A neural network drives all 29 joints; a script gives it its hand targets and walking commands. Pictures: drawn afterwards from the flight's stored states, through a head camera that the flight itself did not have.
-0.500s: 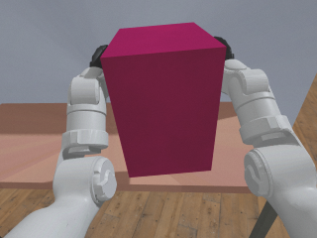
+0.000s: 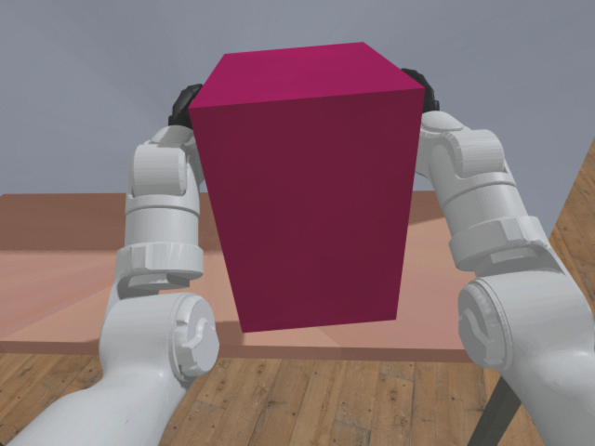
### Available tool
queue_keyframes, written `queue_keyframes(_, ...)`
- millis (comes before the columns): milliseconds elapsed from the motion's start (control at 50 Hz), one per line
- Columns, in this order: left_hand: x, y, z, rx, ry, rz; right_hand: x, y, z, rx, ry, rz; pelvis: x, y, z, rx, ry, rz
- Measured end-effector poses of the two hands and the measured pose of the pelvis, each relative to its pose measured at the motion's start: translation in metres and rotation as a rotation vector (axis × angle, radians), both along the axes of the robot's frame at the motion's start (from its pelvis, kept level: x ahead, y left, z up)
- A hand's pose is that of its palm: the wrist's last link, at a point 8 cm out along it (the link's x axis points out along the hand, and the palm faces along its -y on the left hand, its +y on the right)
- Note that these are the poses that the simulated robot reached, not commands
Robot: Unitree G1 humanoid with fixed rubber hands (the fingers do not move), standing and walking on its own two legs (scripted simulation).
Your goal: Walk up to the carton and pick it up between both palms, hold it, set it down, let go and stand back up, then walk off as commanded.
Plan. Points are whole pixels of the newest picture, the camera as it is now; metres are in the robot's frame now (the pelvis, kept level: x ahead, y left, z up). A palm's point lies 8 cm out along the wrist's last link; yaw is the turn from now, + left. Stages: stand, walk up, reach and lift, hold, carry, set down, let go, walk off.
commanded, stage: hold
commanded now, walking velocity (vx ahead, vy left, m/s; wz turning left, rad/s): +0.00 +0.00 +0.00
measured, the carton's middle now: (305, 180) +0.39 -0.01 +0.25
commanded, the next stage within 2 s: set down in 0.28 s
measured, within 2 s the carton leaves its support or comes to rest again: neither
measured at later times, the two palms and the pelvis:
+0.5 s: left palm (182, 127) +0.38 +0.14 +0.33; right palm (424, 121) +0.38 -0.15 +0.33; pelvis +0.00 +0.00 +0.00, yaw +0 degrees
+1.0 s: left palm (194, 134) +0.44 +0.14 +0.31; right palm (405, 145) +0.43 -0.15 +0.28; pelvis +0.02 +0.01 +0.00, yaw +0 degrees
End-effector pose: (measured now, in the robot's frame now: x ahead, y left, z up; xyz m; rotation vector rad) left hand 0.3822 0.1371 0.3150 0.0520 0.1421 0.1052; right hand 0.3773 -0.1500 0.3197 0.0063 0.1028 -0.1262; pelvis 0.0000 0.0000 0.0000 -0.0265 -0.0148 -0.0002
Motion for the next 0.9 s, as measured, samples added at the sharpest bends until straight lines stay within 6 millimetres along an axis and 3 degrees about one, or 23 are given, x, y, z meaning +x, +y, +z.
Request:
queue_keyframes(340, 0.000, 0.000, 0.001, 0.000, -0.002, 0.000, 0.000, 0.000, 0.001, 0.000, -0.003, 0.000, 0.000, 0.000, 0.000, 0.000, 0.000, 0.000)
queue_keyframes(540, 0.004, -0.004, 0.023, 0.015, -0.058, 0.004, 0.005, -0.003, 0.013, 0.051, -0.057, 0.001, 0.002, 0.000, 0.000, -0.001, 0.003, 0.000)
queue_keyframes(660, 0.015, -0.006, 0.026, 0.029, -0.124, -0.006, 0.014, -0.006, 0.020, 0.109, -0.126, -0.006, 0.006, 0.001, 0.000, -0.003, 0.008, 0.000)
queue_keyframes(900, 0.045, 0.000, -0.002, 0.035, -0.094, -0.007, 0.042, 0.000, -0.025, 0.126, -0.104, -0.011, 0.013, 0.006, 0.001, -0.010, 0.018, 0.000)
